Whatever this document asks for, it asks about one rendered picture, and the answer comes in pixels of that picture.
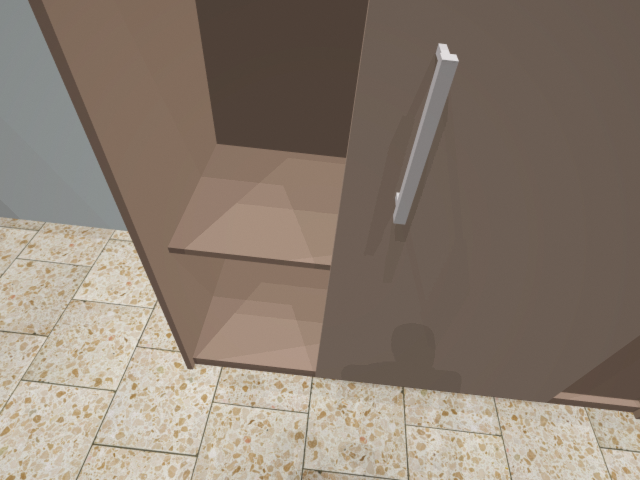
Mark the wardrobe door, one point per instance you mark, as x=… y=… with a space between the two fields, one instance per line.
x=518 y=269
x=616 y=377

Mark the handle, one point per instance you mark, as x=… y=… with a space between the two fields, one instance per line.
x=438 y=92

